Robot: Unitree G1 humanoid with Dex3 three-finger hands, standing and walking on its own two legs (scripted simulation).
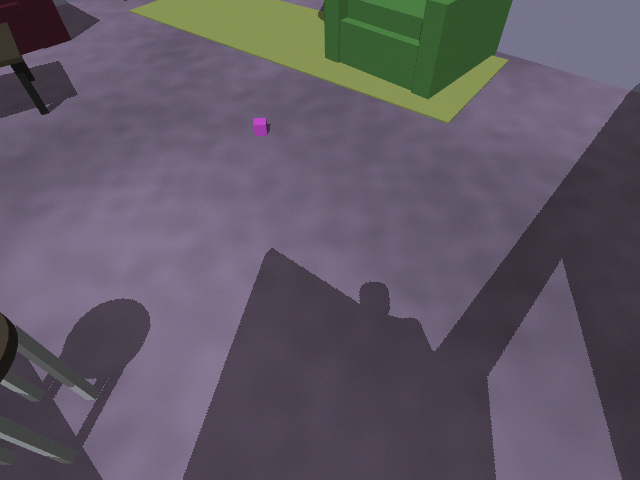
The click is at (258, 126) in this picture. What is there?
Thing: cube
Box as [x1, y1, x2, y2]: [253, 118, 267, 135]
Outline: 254,118 253,127 255,135 267,135 266,118
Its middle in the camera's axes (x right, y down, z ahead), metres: -0.34 -0.61 +2.17
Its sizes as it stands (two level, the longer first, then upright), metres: 0.071 0.071 0.071
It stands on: the floor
